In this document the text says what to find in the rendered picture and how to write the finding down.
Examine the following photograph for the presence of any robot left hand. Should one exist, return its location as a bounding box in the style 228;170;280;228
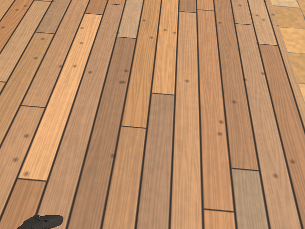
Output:
17;215;64;229

